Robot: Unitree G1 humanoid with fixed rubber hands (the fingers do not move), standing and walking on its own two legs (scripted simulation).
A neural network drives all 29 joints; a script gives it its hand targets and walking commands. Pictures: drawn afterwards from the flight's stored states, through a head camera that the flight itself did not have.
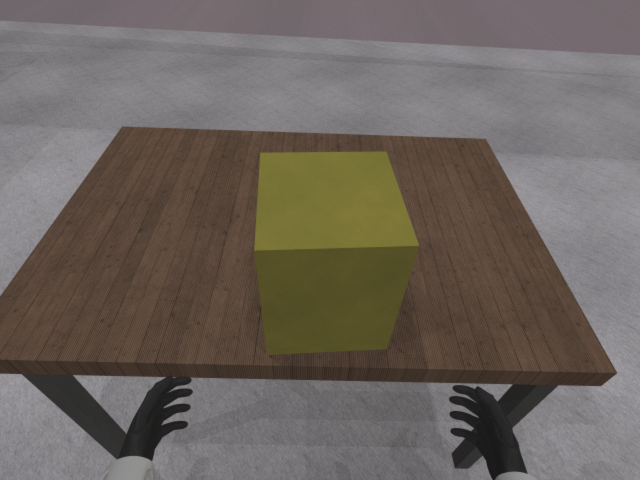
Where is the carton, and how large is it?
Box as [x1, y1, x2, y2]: [254, 151, 418, 354]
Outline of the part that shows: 385,151 260,153 254,252 267,354 386,348 418,248 418,243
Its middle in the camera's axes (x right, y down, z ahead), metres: +0.01 +0.02 +0.63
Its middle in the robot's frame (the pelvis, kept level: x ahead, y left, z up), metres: +0.46 +0.01 +0.01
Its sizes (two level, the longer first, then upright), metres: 0.210 0.200 0.250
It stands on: a table, 0.67 m high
